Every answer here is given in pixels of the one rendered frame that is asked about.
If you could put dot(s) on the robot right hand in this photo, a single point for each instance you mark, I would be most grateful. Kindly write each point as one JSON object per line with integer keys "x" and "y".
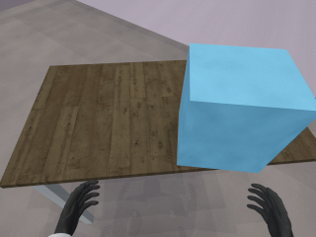
{"x": 273, "y": 210}

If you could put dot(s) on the carton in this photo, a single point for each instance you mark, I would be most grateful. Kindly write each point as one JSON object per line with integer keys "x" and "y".
{"x": 240, "y": 106}

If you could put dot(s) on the robot left hand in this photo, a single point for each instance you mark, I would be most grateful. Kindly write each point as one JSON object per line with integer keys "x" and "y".
{"x": 75, "y": 206}

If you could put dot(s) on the table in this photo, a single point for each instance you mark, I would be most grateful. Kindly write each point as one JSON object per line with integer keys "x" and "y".
{"x": 103, "y": 121}

